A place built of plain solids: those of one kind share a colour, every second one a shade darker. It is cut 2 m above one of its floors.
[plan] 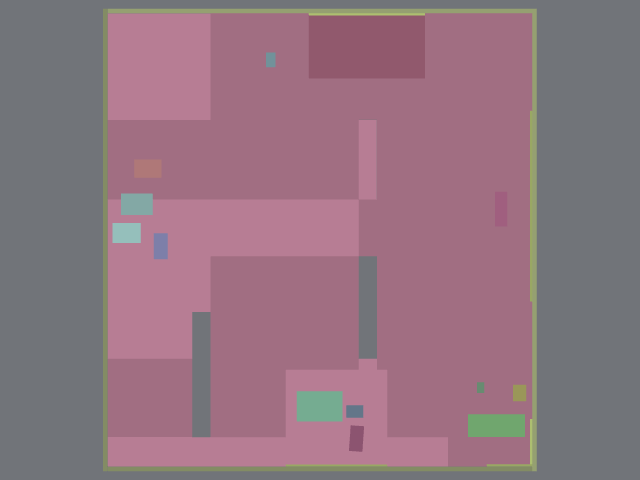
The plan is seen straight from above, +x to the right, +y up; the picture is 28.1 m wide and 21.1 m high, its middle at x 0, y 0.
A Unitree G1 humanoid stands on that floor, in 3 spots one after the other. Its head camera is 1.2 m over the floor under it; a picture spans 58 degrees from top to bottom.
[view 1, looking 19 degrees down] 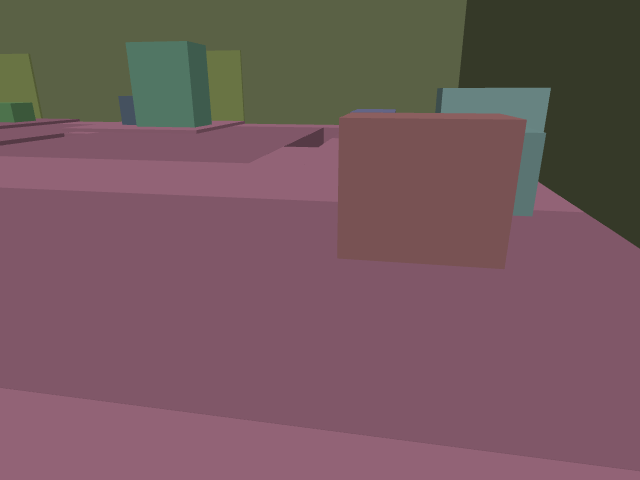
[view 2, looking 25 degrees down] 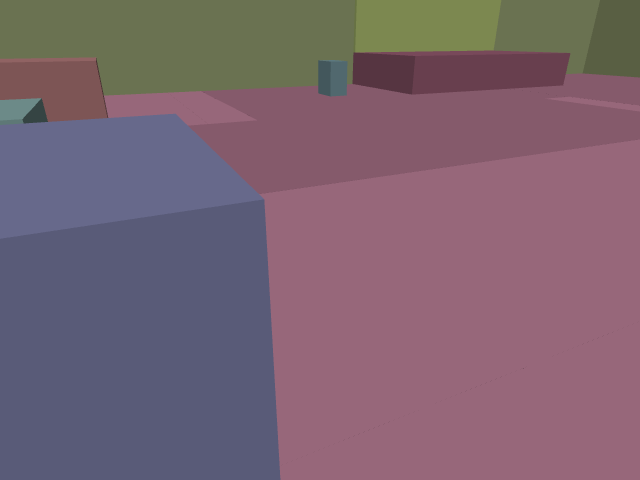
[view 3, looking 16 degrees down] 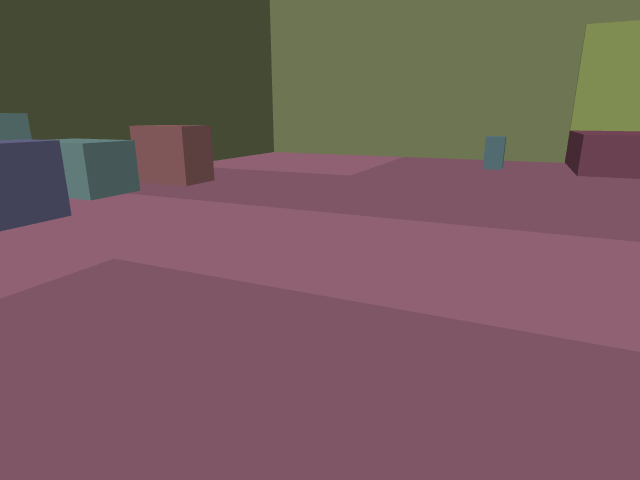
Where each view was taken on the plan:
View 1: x -7.37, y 6.56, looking -80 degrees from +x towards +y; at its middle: floor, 3.68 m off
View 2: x -6.92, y -1.60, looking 65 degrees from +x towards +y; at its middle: floor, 2.84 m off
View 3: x -1.71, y -3.27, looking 114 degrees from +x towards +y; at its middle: floor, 4.35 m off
